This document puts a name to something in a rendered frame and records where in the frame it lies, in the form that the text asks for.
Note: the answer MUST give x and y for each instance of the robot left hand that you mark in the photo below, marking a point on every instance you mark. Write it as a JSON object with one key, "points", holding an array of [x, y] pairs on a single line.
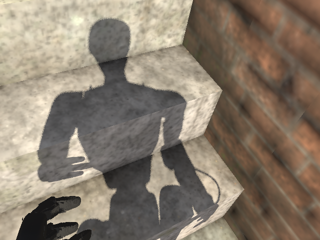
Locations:
{"points": [[34, 226]]}

